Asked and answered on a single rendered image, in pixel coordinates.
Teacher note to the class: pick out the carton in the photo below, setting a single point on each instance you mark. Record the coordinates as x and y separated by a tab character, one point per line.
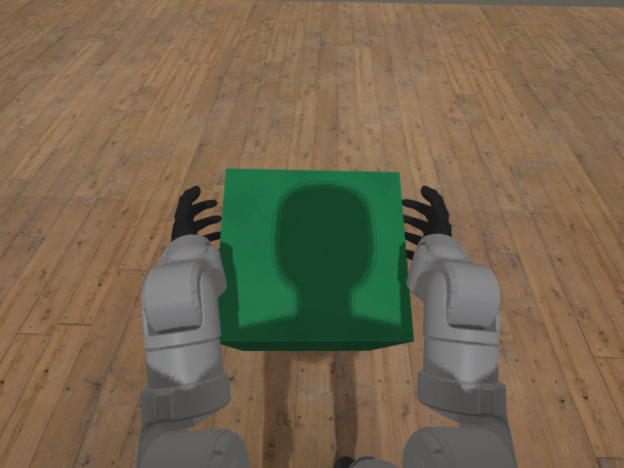
313	261

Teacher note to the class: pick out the robot left upper arm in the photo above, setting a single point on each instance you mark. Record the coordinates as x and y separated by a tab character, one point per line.
216	448

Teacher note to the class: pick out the robot right forearm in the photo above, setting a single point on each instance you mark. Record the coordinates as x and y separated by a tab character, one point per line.
461	300

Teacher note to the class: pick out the robot left hand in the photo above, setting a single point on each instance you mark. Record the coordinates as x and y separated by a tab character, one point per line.
185	213

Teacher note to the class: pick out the robot left forearm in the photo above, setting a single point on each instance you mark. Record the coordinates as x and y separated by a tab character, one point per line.
186	382

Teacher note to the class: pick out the robot right hand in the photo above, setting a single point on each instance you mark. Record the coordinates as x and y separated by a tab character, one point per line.
436	214

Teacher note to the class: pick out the robot right upper arm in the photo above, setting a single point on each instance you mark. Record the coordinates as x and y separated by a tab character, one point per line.
454	447

